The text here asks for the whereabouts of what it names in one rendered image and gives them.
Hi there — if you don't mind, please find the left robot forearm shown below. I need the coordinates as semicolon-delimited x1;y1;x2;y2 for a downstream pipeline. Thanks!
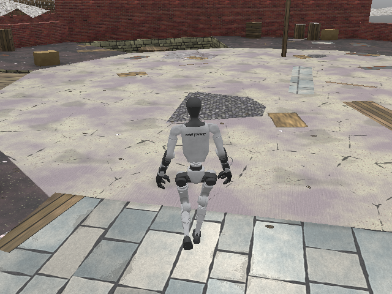
157;150;171;176

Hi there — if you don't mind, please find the robot left upper arm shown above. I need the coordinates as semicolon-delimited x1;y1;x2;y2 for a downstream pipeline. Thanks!
165;124;182;159

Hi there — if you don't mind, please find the robot head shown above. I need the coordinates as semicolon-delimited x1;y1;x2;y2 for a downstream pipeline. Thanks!
185;97;205;127

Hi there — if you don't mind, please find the left robot hand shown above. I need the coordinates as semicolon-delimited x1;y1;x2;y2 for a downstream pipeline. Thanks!
156;174;170;189

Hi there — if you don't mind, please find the robot left thigh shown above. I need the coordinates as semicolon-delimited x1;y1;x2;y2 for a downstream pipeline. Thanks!
175;171;191;212

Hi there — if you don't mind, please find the robot right upper arm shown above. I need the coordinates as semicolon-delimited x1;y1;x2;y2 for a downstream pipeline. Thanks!
208;123;225;157

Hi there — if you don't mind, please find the right robot forearm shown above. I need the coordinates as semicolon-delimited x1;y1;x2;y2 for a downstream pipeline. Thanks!
219;148;230;173

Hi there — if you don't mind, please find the right robot hand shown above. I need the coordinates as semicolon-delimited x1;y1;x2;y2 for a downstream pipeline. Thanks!
217;171;232;184

